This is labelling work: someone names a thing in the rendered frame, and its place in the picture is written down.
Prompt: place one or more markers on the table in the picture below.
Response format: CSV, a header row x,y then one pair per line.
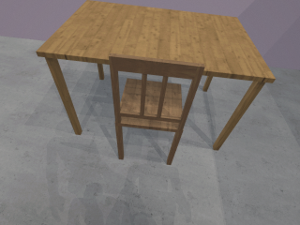
x,y
98,28

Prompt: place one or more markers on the chair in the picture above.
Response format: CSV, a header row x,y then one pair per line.
x,y
149,104

